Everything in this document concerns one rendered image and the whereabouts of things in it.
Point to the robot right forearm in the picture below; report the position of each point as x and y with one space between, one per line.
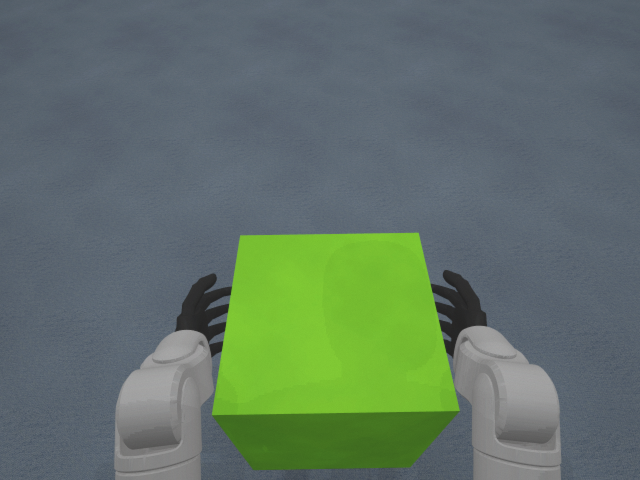
515 409

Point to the left robot hand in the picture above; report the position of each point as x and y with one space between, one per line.
193 315

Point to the right robot hand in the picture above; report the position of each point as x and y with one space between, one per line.
466 313

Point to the robot left forearm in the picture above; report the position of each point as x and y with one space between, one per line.
158 411

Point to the carton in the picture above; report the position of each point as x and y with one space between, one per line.
333 355

